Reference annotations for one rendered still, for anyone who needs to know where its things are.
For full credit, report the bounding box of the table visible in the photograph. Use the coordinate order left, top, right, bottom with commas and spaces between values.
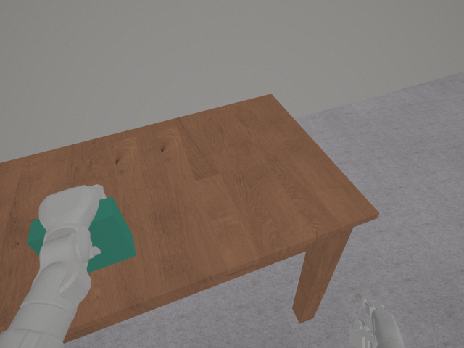
0, 94, 379, 344

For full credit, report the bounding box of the sponge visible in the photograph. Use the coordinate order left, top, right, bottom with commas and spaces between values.
27, 196, 136, 273

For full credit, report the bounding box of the left robot hand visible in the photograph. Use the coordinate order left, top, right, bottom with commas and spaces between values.
39, 184, 106, 259

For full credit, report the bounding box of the right robot hand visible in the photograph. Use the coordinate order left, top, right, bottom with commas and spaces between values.
348, 292, 404, 348

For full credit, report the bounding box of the left robot forearm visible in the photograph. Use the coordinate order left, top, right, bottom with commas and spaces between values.
0, 223, 91, 348

